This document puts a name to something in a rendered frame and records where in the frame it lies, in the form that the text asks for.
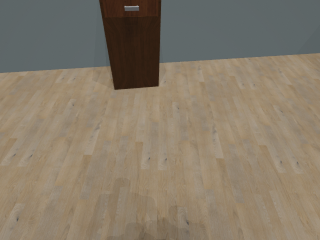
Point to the handle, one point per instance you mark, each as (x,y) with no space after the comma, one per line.
(131,8)

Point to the drawer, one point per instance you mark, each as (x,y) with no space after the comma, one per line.
(116,8)

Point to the cabinet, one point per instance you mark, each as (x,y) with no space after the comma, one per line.
(133,44)

